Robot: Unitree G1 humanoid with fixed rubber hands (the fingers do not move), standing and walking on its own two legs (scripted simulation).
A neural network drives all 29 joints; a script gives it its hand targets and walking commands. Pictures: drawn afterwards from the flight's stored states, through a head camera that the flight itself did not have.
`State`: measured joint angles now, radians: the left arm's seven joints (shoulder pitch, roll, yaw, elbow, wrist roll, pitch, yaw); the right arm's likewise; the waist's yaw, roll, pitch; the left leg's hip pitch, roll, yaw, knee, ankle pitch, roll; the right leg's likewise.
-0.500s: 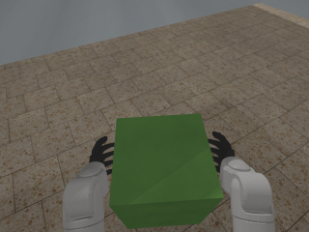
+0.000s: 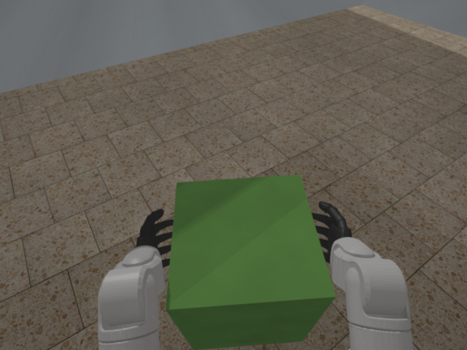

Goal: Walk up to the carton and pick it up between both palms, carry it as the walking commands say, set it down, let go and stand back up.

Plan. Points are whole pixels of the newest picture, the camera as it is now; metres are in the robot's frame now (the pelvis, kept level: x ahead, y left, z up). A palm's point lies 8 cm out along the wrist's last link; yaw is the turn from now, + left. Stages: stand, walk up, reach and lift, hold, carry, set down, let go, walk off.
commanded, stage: carry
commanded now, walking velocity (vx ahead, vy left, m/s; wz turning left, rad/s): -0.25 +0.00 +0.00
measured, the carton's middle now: (243, 267) +0.28 +0.00 +0.01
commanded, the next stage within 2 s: none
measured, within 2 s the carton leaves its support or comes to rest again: neither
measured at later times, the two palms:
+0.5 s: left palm out of the picture +0.12 +0.11 +0.09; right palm out of the picture +0.09 -0.18 +0.09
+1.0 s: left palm out of the picture +0.05 +0.14 +0.09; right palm out of the picture +0.04 -0.15 +0.09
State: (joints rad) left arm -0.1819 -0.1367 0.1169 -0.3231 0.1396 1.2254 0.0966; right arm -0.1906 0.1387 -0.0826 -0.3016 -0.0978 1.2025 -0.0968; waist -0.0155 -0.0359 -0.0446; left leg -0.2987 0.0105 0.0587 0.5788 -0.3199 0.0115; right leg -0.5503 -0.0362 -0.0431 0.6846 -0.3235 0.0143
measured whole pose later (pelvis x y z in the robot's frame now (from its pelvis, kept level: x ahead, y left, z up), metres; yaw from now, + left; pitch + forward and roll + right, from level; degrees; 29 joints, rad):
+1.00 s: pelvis -0.22 +0.00 +0.00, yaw +0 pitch +1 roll +0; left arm -0.20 -0.14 0.12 -0.27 0.13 1.25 0.10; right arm -0.18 0.14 -0.09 -0.29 -0.12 1.24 -0.09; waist 0.00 0.01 -0.08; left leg -0.47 0.04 0.07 0.53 -0.17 0.01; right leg -0.45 -0.03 -0.06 0.58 -0.22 -0.02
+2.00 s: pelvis -0.32 +0.13 -0.01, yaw +27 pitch +5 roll +1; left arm -0.18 -0.14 0.14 -0.38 0.12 1.22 0.10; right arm -0.21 0.14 -0.06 -0.33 -0.10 1.19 -0.11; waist 0.00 -0.04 0.00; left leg -0.45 0.01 0.09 0.64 -0.27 0.02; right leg -0.54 -0.23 -0.11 1.09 -0.65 0.13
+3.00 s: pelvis -0.58 +0.26 +0.01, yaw +60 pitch +3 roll +2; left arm -0.15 -0.13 0.08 -0.36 0.11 1.22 0.10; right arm -0.15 0.13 -0.07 -0.41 -0.11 1.25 -0.11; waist -0.01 0.03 -0.01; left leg -0.64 -0.05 0.04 1.15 -0.35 -0.04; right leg -0.31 -0.13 -0.18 0.57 -0.30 0.00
